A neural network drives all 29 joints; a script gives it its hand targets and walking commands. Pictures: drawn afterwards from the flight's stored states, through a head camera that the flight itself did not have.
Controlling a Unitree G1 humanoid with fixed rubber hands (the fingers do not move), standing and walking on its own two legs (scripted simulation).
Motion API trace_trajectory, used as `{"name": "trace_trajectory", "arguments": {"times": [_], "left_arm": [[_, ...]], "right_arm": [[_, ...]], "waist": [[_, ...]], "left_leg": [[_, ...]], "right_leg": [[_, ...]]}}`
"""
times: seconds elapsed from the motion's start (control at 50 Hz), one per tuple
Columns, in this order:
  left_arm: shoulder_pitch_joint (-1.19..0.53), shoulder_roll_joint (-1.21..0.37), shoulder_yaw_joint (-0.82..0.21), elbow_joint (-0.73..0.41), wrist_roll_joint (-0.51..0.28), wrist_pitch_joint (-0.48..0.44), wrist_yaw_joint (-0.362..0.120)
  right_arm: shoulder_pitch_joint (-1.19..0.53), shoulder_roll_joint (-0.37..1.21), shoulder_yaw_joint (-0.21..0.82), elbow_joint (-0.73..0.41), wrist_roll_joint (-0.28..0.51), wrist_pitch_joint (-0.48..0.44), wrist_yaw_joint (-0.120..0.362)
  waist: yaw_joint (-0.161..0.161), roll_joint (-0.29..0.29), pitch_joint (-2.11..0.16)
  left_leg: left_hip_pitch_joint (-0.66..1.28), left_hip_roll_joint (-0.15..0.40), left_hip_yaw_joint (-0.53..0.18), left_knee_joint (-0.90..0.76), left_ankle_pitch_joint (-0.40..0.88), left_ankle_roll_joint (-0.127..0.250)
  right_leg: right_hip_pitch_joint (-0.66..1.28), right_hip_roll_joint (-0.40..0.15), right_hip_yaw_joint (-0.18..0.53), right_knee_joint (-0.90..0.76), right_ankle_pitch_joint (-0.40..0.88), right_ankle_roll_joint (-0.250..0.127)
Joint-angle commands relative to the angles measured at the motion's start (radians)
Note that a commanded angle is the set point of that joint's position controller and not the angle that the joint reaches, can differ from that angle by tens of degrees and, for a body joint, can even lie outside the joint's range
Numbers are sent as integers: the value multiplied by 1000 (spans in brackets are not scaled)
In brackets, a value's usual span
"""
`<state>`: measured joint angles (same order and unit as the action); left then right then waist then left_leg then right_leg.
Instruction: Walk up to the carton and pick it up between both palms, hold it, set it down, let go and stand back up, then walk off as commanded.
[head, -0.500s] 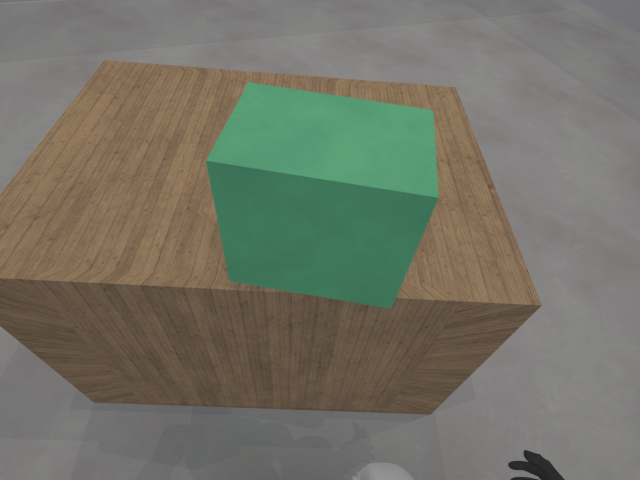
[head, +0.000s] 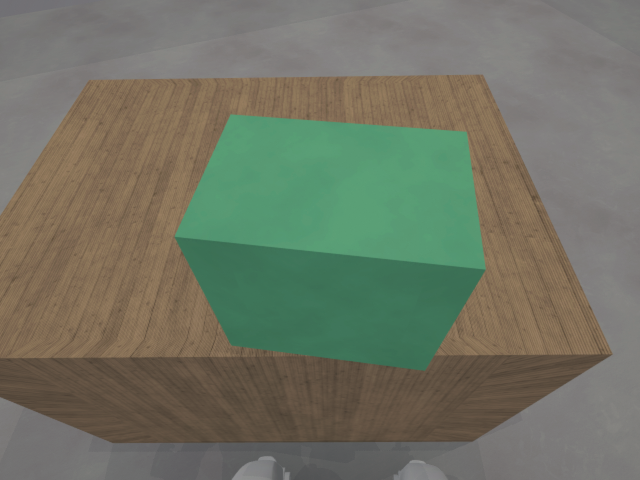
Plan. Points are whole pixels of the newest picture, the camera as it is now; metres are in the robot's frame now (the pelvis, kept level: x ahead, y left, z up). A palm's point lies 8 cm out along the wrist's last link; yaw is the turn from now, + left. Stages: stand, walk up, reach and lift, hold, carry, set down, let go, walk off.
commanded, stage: walk up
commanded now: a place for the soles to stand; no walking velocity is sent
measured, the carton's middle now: (334, 251) +0.38 +0.00 +0.06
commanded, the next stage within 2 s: none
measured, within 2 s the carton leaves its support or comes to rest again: neither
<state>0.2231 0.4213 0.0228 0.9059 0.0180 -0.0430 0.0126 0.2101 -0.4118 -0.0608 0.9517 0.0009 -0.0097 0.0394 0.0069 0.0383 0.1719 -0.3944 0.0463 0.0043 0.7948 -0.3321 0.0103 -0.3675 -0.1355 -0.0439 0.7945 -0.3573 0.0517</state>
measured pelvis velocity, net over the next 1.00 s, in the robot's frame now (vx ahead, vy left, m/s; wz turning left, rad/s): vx -0.01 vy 0.00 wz -0.04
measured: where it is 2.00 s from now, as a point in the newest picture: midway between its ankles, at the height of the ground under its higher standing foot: outside the picture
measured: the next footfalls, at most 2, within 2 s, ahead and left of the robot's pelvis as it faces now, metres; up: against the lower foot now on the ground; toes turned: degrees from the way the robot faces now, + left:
left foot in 1.38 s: -0.01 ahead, +0.10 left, +0.00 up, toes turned +0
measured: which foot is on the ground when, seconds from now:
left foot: down 0.00-1.00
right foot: down 0.00-1.00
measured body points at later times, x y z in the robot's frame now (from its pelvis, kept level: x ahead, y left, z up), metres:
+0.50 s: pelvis +0.03 +0.01 +0.02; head +0.07 +0.03 +0.47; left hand +0.13 +0.31 -0.12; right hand +0.14 -0.29 -0.10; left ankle +0.05 +0.13 -0.70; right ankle +0.03 -0.13 -0.70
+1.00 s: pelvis -0.01 +0.00 +0.03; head +0.05 +0.01 +0.48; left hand +0.11 +0.30 -0.11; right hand +0.06 -0.31 -0.10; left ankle +0.05 +0.13 -0.70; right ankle +0.03 -0.13 -0.70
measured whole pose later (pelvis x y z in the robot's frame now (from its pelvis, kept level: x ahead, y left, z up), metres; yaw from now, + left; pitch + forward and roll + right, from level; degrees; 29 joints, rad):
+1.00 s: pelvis -0.01 +0.00 +0.03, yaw -2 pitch -2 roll +0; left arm 0.03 0.38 0.02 1.08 0.00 0.03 -0.02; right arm 0.05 -0.35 -0.02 1.14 0.01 0.00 0.01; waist -0.02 -0.03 0.16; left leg -0.28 0.04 0.05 0.49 -0.18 -0.01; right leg -0.28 -0.02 0.01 0.51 -0.20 0.02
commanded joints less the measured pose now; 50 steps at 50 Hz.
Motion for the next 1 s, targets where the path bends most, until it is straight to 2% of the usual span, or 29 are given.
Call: {"name": "trace_trajectory", "arguments": {"times": [0.0,0.02,0.06,0.1,0.12,0.14,0.16,0.18,0.2,0.22,0.24,0.26,0.3,0.38,0.4,0.44,0.46,0.5,0.54,0.56,0.66,0.68,0.72,0.74,0.78,0.8,0.88,0.96,0.98], "left_arm": [[-25,228,64,-25,-19,29,23],[-35,251,71,-4,-21,22,15],[24,215,63,54,-22,14,11],[75,168,63,89,-35,2,18],[39,206,62,87,-23,-1,21],[13,240,74,73,-8,-1,27],[-66,261,69,58,-12,-6,21],[-126,244,55,48,-23,2,15],[-160,225,49,33,-29,11,10],[-152,188,48,51,-29,20,7],[-136,180,38,62,-27,25,7],[-116,181,37,72,-22,29,8],[-88,175,44,91,-20,24,3],[-147,168,30,112,-17,19,-3],[-161,161,29,110,-21,18,-5],[-171,167,31,126,-22,22,-6],[-171,180,32,135,-19,20,-8],[-193,168,22,150,-21,21,-11],[-221,160,19,150,-17,23,-13],[-208,172,23,167,-18,24,-15],[-233,168,22,180,-11,17,-20],[-219,158,21,174,-16,17,-19],[-223,149,20,182,-13,17,-21],[-222,211,35,171,-19,27,-19],[-222,195,37,153,-22,37,-16],[-217,183,40,142,-19,37,-18],[-204,175,38,123,-14,50,-21],[-174,162,45,114,-6,63,-24],[-154,157,47,113,-7,66,-25]], "right_arm": [[-5,-362,-75,-40,-16,-37,-47],[-57,-321,-57,-43,-12,-34,-49],[-97,-246,-35,-54,-11,-38,-53],[-123,-216,-9,-20,5,-46,-58],[-88,-190,-5,-22,9,-46,-60],[-51,-187,-7,-23,13,-47,-63],[-43,-155,-2,0,18,-45,-65],[-25,-166,-5,21,15,-50,-71],[-4,-191,-13,37,8,-57,-74],[-31,-225,-20,39,1,-63,-74],[-54,-254,-25,35,1,-63,-73],[-76,-266,-31,24,-2,-61,-76],[-110,-246,-23,30,0,-58,-76],[-169,-179,-2,47,7,-54,-71],[-162,-171,5,62,2,-54,-68],[-203,-180,7,61,1,-52,-64],[-209,-175,8,79,4,-49,-62],[-230,-173,12,88,-1,-47,-56],[-213,-172,16,109,-4,-46,-55],[-230,-172,12,106,2,-45,-53],[-210,-167,11,138,-5,-44,-46],[-214,-176,12,144,-11,-46,-46],[-208,-170,11,147,-10,-47,-44],[-231,-197,0,139,4,-33,-47],[-182,-187,1,145,12,-27,-52],[-185,-179,2,130,12,-28,-53],[-182,-190,-6,118,9,-16,-54],[-171,-212,-20,100,0,-8,-50],[-186,-216,-21,90,1,-7,-47]], "waist": [[-30,102,-189],[-10,90,-132],[23,134,-165],[64,176,-201],[37,74,-250],[21,-3,-284],[-13,9,-265],[-43,-1,-252],[-60,26,-281],[-29,36,-278],[-24,26,-306],[-17,29,-310],[5,27,-307],[-6,18,-288],[-11,-8,-322],[-2,20,-278],[-1,-27,-293],[-4,8,-248],[-14,-36,-222],[-14,-2,-212],[-33,-82,-186],[-17,-71,-205],[-29,-54,-210],[-22,-62,-149],[-27,-101,-196],[-32,-63,-236],[-20,-51,-283],[-21,-11,-287],[1,48,-284]], "left_leg": [[5,358,-618,-497,-163,274],[-29,314,-546,-430,-63,269],[55,232,-329,-309,228,188],[63,168,-189,-163,548,116],[66,123,-141,-88,560,78],[71,90,-87,-3,547,47],[108,36,-52,-28,434,21],[201,45,-85,-107,385,24],[276,111,-142,-202,472,53],[261,172,-227,-220,542,103],[264,213,-289,-225,571,160],[266,240,-273,-216,572,181],[200,202,-211,-224,497,143],[162,109,-96,-254,341,45],[218,102,-85,-260,358,43],[206,121,-97,-286,301,49],[209,120,-91,-303,243,46],[205,100,-68,-332,199,32],[194,107,-83,-391,165,28],[192,103,-71,-390,133,20],[255,78,-38,-433,129,2],[260,78,-39,-438,127,12],[270,92,-43,-459,139,11],[204,87,-44,-404,286,12],[218,83,-34,-388,341,11],[225,93,-35,-386,378,20],[230,97,-55,-379,286,35],[150,182,-145,-467,158,104],[141,189,-156,-466,144,113]], "right_leg": [[-72,67,84,221,-298,-59],[-41,54,85,197,-279,-65],[-15,74,66,63,-167,-72],[124,60,65,-183,187,-90],[176,11,141,-200,412,-110],[207,-44,241,-227,496,-142],[144,-92,285,-190,576,-206],[68,-52,231,-147,568,-193],[30,-1,144,-70,531,-139],[52,47,78,-42,420,-93],[48,64,77,-40,309,-80],[60,71,81,-65,274,-79],[143,51,90,-142,305,-94],[204,12,151,-225,423,-120],[194,10,161,-231,427,-118],[172,30,133,-266,357,-102],[191,21,142,-292,312,-101],[163,20,158,-329,276,-100],[175,22,155,-363,230,-93],[168,17,160,-391,216,-95],[144,2,173,-472,187,-95],[157,-2,184,-493,164,-91],[161,4,180,-498,174,-89],[143,1,169,-424,359,-92],[180,6,139,-398,425,-100],[212,7,134,-373,457,-103],[167,20,128,-360,302,-107],[185,69,91,-249,139,-98],[177,76,81,-219,108,-97]]}}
